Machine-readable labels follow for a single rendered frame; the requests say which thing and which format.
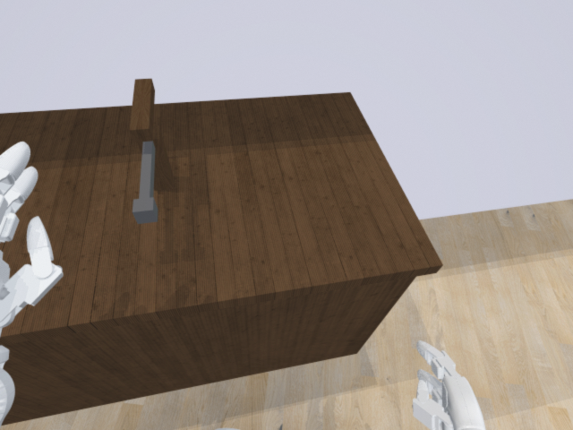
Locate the robot left hand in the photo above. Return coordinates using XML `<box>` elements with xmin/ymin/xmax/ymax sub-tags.
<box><xmin>0</xmin><ymin>142</ymin><xmax>64</xmax><ymax>337</ymax></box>

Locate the tap lever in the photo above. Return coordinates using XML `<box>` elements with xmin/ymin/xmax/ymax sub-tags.
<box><xmin>133</xmin><ymin>140</ymin><xmax>158</xmax><ymax>224</ymax></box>

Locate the counter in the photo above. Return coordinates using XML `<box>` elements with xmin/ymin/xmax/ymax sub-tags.
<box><xmin>0</xmin><ymin>79</ymin><xmax>443</xmax><ymax>426</ymax></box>

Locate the robot right hand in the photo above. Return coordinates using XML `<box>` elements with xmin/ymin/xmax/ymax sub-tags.
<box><xmin>413</xmin><ymin>340</ymin><xmax>486</xmax><ymax>430</ymax></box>

